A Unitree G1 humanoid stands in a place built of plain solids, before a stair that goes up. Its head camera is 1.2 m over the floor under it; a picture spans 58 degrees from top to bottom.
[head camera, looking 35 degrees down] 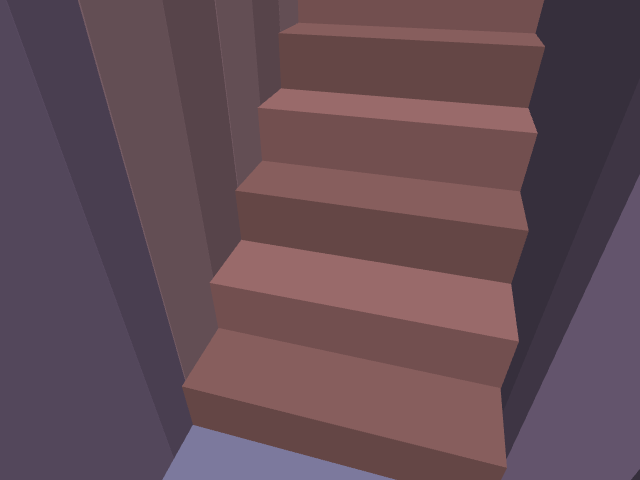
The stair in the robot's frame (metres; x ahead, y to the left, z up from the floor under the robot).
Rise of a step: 0.19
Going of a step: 0.23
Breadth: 0.85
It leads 15 degrees to the right of straight ahead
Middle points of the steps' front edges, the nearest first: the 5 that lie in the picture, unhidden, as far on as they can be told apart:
0.63 -0.03 0.19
0.85 -0.09 0.37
1.07 -0.15 0.56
1.29 -0.21 0.75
1.51 -0.27 0.93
